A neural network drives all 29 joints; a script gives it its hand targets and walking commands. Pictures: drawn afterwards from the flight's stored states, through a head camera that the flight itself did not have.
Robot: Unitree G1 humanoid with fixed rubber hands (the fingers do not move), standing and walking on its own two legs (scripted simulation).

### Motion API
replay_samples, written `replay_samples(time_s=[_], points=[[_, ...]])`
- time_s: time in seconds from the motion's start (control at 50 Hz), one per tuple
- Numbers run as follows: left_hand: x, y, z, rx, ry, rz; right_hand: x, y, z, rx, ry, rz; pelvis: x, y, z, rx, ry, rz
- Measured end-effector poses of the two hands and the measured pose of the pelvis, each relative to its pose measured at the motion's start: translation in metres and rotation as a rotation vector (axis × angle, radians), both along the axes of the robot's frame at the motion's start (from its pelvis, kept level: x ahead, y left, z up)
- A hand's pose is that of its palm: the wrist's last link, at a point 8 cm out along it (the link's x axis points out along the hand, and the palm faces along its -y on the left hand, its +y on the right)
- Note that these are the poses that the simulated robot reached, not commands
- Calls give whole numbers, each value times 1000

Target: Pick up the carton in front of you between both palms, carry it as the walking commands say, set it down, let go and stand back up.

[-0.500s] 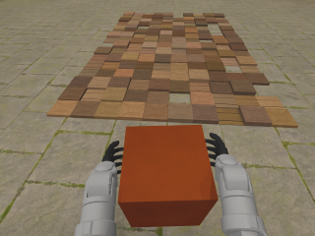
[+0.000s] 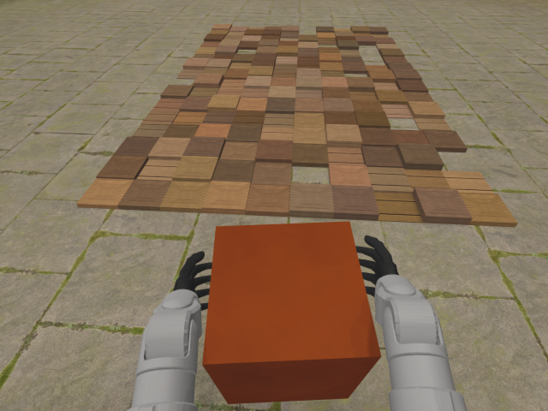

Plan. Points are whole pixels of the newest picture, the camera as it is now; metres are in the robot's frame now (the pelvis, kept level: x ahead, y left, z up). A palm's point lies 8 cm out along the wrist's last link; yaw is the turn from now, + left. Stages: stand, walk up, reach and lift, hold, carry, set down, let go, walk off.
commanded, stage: carry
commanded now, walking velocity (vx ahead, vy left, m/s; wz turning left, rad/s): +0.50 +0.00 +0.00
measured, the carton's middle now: (285, 317) +0.28 +0.01 -0.03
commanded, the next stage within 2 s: none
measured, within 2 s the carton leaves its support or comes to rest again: neither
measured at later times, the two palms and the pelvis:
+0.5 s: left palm (210, 205) +0.44 +0.14 +0.08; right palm (377, 201) +0.44 -0.16 +0.09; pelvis +0.18 -0.01 +0.00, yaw +0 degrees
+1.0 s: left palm (238, 120) +0.76 +0.12 +0.08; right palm (355, 113) +0.78 -0.18 +0.09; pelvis +0.50 -0.04 +0.00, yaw +1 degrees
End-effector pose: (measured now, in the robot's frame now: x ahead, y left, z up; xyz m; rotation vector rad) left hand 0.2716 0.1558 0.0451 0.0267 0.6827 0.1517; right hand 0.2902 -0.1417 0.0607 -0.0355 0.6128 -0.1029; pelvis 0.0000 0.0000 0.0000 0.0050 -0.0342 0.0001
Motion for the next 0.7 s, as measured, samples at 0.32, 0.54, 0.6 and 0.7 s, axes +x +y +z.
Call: replay_samples(time_s=[0.32,0.54,0.6,0.7], points=[[84,3,38,-63,-39,56,83,3,36,63,-34,-29,95,0,-6,20,112,14],[196,-24,37,-76,80,16,179,-25,31,73,81,-96,204,-14,3,-11,139,1],[239,-37,35,-80,49,26,225,-38,30,79,51,-90,244,-28,-7,0,127,1],[306,-54,23,-66,59,50,299,-55,14,116,66,-83,305,-50,-18,-11,124,32]])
